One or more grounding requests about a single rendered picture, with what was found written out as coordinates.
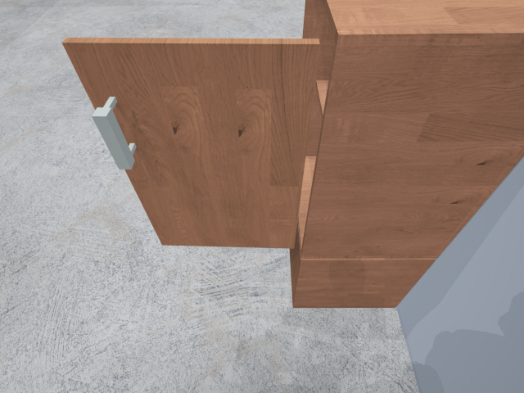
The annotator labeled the cupboard door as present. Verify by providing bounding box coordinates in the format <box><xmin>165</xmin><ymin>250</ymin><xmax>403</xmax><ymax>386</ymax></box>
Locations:
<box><xmin>62</xmin><ymin>38</ymin><xmax>320</xmax><ymax>249</ymax></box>

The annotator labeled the handle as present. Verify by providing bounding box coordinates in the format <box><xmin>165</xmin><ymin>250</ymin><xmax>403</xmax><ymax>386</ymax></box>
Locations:
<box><xmin>92</xmin><ymin>97</ymin><xmax>136</xmax><ymax>169</ymax></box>

